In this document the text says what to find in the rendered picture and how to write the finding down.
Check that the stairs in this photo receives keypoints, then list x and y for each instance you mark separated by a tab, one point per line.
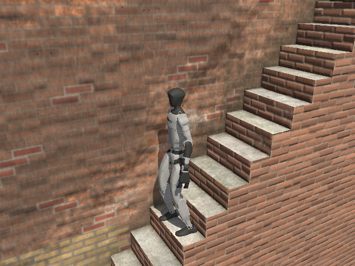
277	188

